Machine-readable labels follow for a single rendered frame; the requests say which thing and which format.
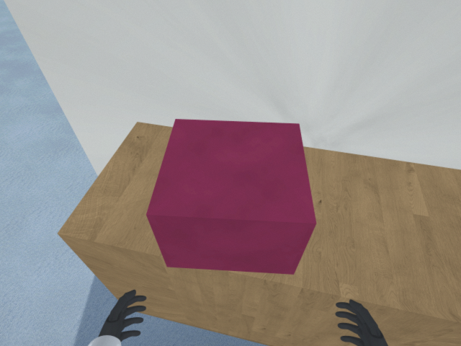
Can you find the pedestal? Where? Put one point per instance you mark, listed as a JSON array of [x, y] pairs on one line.
[[387, 235]]

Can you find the left robot hand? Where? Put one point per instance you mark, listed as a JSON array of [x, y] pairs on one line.
[[116, 321]]

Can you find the right robot hand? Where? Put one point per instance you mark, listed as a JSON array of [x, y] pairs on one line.
[[367, 328]]

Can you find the carton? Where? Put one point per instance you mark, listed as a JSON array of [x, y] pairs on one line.
[[233, 195]]

